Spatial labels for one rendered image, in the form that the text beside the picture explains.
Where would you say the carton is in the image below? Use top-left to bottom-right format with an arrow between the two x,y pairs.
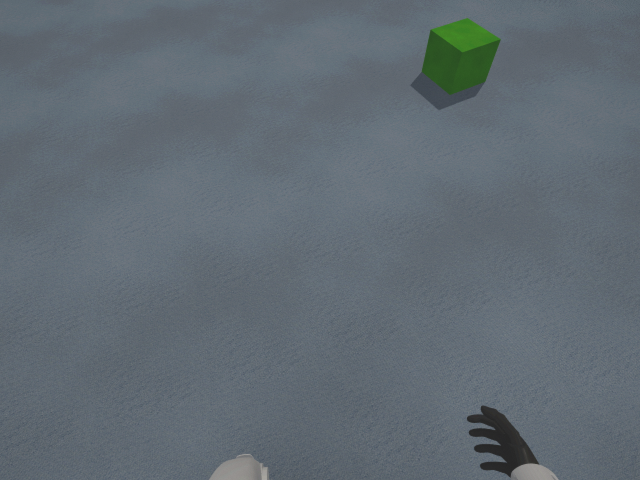
422,18 -> 501,95

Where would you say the left robot thigh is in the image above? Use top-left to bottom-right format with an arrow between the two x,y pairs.
209,457 -> 269,480

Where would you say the robot right hand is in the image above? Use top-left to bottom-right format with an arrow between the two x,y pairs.
467,406 -> 540,478

